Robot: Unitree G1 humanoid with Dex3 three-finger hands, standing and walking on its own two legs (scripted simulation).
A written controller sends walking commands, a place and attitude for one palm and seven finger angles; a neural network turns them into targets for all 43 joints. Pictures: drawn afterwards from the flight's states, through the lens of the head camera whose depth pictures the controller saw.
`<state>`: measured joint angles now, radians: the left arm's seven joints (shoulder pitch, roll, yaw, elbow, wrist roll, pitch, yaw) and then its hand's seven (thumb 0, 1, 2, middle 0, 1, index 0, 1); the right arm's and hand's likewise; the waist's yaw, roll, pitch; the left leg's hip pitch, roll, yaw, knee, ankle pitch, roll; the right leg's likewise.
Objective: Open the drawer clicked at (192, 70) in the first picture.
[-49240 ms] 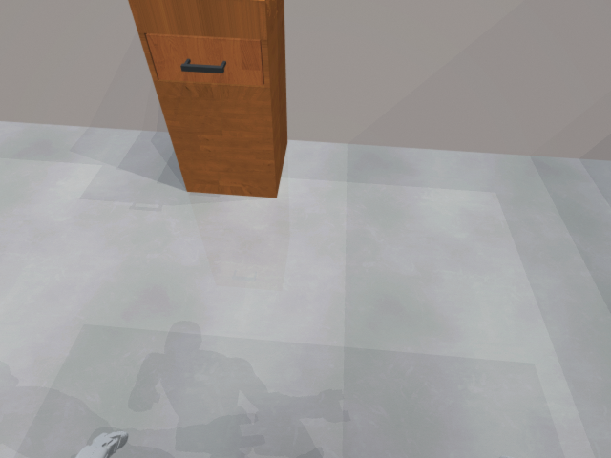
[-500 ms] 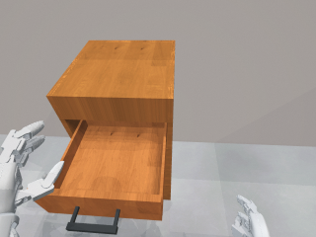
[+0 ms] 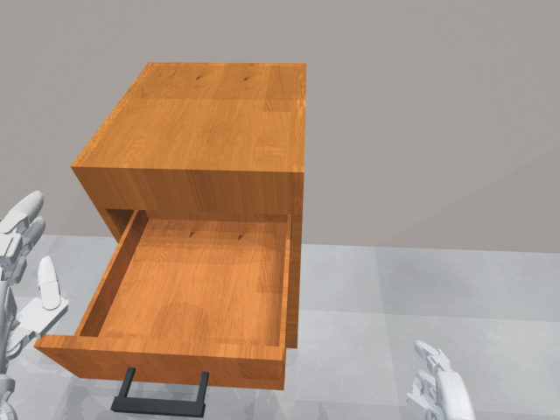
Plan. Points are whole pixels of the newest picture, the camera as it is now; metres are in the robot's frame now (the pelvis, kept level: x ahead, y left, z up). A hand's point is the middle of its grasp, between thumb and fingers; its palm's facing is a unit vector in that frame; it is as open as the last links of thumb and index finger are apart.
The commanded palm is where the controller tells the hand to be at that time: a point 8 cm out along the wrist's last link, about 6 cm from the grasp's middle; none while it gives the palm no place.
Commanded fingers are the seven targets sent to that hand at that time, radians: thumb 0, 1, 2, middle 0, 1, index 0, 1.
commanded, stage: step back with the hand held close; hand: left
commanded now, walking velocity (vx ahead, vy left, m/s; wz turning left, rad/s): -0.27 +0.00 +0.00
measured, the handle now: (162, 392) +0.19 +0.22 -0.13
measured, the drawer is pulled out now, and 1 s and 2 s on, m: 0.29 0.29 0.29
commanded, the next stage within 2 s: stop stepping back and stand still in 1.16 s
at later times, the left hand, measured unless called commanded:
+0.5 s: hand (51, 349) +0.15 +0.23 +0.16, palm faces +0.33 -0.82 -0.46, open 7.4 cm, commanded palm +0.10 +0.27 +0.17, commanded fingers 0.00 0.90 0.90 -0.20 -0.30 -0.20 -0.30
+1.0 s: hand out of the picture +0.06 +0.21 +0.16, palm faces +0.35 -0.82 -0.45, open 7.5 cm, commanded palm +0.01 +0.25 +0.17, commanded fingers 0.00 0.90 0.90 -0.20 -0.30 -0.20 -0.30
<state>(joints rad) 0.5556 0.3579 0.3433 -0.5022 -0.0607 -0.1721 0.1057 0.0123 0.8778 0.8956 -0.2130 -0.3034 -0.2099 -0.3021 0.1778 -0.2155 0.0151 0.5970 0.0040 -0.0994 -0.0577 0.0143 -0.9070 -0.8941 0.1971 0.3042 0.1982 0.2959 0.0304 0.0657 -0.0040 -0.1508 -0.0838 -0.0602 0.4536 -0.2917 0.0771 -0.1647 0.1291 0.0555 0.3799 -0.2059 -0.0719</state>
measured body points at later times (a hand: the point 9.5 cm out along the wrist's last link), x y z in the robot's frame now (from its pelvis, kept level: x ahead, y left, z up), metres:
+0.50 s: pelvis -0.05 +0.00 -0.01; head -0.05 +0.01 +0.44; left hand +0.12 +0.27 +0.19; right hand +0.11 -0.25 -0.07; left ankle -0.04 +0.07 -0.74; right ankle -0.01 -0.08 -0.74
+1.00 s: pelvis -0.14 -0.02 -0.02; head -0.13 +0.00 +0.43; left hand +0.04 +0.26 +0.19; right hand -0.01 -0.27 -0.10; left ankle -0.11 +0.11 -0.74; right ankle -0.13 -0.11 -0.74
